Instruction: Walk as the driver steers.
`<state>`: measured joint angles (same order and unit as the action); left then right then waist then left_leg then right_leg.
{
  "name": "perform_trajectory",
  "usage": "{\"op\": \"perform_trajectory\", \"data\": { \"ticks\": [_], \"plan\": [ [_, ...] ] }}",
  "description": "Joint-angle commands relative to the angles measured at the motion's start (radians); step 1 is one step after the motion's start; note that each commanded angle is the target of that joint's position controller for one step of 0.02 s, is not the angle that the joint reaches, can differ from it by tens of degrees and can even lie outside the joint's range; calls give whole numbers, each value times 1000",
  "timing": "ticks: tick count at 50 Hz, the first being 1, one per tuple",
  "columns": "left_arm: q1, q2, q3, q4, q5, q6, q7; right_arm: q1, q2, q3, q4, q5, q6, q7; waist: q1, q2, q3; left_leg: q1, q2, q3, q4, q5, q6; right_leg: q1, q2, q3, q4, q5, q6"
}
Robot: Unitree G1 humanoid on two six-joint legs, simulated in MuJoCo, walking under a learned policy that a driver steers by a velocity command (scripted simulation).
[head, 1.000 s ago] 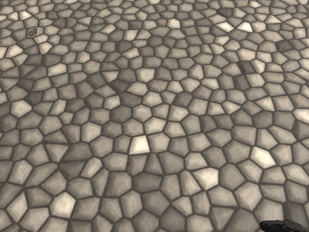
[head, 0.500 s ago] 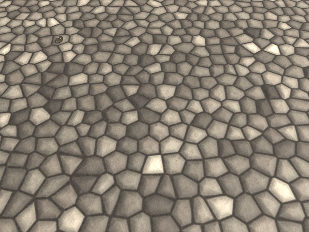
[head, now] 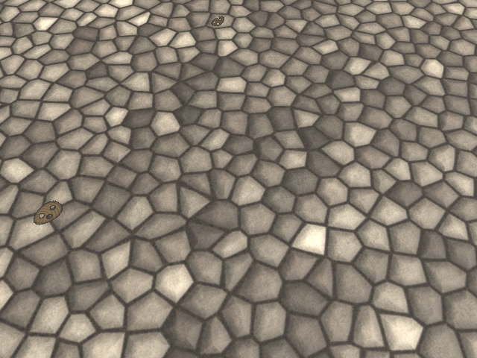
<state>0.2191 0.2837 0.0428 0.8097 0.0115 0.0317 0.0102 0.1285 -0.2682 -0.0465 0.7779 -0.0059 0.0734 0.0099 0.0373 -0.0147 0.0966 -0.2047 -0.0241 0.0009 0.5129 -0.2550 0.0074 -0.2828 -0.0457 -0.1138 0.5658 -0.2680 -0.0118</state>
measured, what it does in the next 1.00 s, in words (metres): walks backwards, turning right: right foot, then left foot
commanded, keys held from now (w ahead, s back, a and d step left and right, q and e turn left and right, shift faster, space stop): s+e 0.14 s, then e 0.58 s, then q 0.28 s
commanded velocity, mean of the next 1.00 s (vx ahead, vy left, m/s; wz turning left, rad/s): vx -0.07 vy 0.00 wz -0.31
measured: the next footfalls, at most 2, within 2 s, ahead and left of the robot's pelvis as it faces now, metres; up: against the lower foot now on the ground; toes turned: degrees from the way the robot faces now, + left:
right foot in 0.46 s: -0.14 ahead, -0.09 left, +0.00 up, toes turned -13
left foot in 0.92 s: -0.06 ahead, +0.09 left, +0.00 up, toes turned -25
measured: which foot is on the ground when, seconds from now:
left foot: down 0.00-0.46, up 0.48-0.90, down 0.92-1.00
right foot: down 0.00-0.00, up 0.02-0.44, down 0.46-0.94, up 0.96-1.00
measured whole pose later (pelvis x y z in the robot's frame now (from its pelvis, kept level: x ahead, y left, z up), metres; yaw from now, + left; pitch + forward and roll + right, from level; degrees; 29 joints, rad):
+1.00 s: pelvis -0.14 +0.01 +0.01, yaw -21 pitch -1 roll +0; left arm 0.18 0.25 0.01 0.83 0.02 0.03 0.03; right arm 0.22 -0.25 -0.02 0.85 -0.01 0.03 -0.01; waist -0.01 -0.03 0.04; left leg -0.20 -0.05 -0.05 0.43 -0.22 0.03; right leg -0.19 0.08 0.11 0.46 -0.27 -0.04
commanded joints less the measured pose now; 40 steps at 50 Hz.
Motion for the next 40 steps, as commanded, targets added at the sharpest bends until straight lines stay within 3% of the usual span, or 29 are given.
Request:
{"op": "perform_trajectory", "data": {
  "ticks": [1, 2, 3, 4, 5, 6, 8, 12, 18, 20, 21, 22, 23, 24, 25, 26, 27, 29, 31, 36, 40],
  "plan": [
    [52, 43, 10, -63, -18, 5, -7, 82, -276, -59, -33, -5, -23, -25, -32, 285, -165, 154, 411, -323, -165, 815, 200, -137, 77, 42, 203, -259, -21],
    [14, 92, 30, -36, -10, 24, -2, 131, -200, -41, -21, -2, -25, -33, -88, 169, -186, 103, 416, -245, -96, 1008, 275, -81, 109, 189, 459, -394, -24],
    [35, 83, 33, -35, -21, 33, -1, 67, -191, -36, -29, -2, -19, -43, -57, 214, -172, 43, 396, -187, -120, 919, 283, -108, 134, 218, 573, -376, -26],
    [46, 125, 50, -14, -21, 40, -2, -34, -146, -22, -48, -5, -9, -49, -11, 161, -106, -3, 323, -122, -143, 760, 230, -123, 119, 224, 633, -301, -14],
    [59, 144, 62, -3, -12, 44, -4, -96, -122, -14, -63, -3, -7, -57, 14, 178, -71, -9, 280, -85, -143, 713, 194, -147, 125, 209, 659, -254, 2],
    [82, 148, 67, 10, -3, 47, -6, -105, -109, -10, -73, -5, -3, -61, 12, 173, -86, 14, 263, -62, -138, 723, 193, -149, 135, 191, 694, -234, 26],
    [81, 132, 67, 11, -4, 52, -10, -76, -102, -7, -74, -4, -5, -67, -14, 144, -112, 81, 268, -51, -148, 608, 209, -179, 129, 167, 702, -201, 57],
    [38, 99, 59, -13, -6, 62, -17, -13, -113, -13, -43, -11, -20, -72, -63, 164, -110, 156, 301, -105, -194, 281, 229, -197, 98, 144, 538, -201, 73],
    [61, 79, 44, -28, -16, 61, -34, -27, -157, -32, -18, -28, -31, -52, -49, 189, -125, 62, 319, -89, -219, 50, 196, -1, 66, 80, 221, -266, 8],
    [101, 78, 43, -22, -20, 55, -41, -35, -176, -40, -14, -27, -29, -47, -22, 175, -129, 5, 325, -69, -209, 13, 168, 83, 62, 60, 95, -214, -28],
    [148, 70, 41, -6, -18, 49, -44, -48, -182, -45, -14, -20, -24, -46, 9, 146, -125, -51, 313, -33, -176, -9, 132, 160, 69, 41, -32, -124, -51],
    [164, 83, 43, 2, -6, 39, -42, -25, -174, -49, -3, -18, -21, -42, 16, 64, -93, -142, 282, 26, -84, -65, 72, 216, 64, 98, -159, -50, -70],
    [150, 149, 54, -19, 8, 28, -31, 22, -124, -42, -3, -17, -17, -29, 8, -190, -47, -310, 169, 148, 176, -219, -9, 226, -128, 416, -354, -132, -115],
    [131, 302, 85, -57, 13, 24, -25, -71, -89, -30, -75, -17, -12, -44, 26, -305, 25, -445, -2, 93, 324, -364, -52, 52, -349, 713, -395, 28, -239],
    [124, 280, 90, -47, 27, 24, -9, -142, -100, -29, -91, -19, -9, -50, 41, -220, 44, -382, 33, -23, 489, -309, -42, -60, -322, 688, -415, -50, -279],
    [28, 221, 73, -64, 14, 22, 3, -108, -114, -34, -75, -3, -10, -42, -24, -138, 53, -352, 47, -47, 528, -183, -32, -80, -233, 552, -398, -112, -233],
    [-48, 189, 64, -84, 10, 23, 5, -53, -125, -40, -42, -1, -18, -32, -59, -111, 40, -344, 35, -41, 541, -98, -25, -50, -155, 479, -375, -104, -191],
    [-52, 146, 53, -99, -3, 14, 2, 11, -139, -48, -11, -27, -26, -19, -59, -112, -30, -357, 17, -31, 587, -61, -26, 69, -107, 434, -320, 99, -186],
    [3, 144, 55, -90, -11, 6, -6, 17, -117, -43, -17, -23, -27, -16, -42, -80, -69, -380, 16, -34, 571, -69, -36, 158, -110, 443, -286, 198, -196],
    [92, 167, 64, -74, -3, 5, -2, -29, -113, -33, -55, -13, -26, -30, 14, -120, -79, -406, 11, -47, 385, -123, -54, 266, -123, 534, -246, 246, -222],
    [54, 138, 45, -76, 13, 0, 3, 23, -99, -21, -36, -3, -29, -32, 7, -112, -123, -236, 12, -21, 261, -158, -34, 210, -123, 495, -228, 348, -217]
  ]
}}
Over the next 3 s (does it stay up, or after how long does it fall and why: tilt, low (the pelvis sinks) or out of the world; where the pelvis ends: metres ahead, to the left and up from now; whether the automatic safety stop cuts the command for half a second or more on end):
stays up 0.64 -0.07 0.01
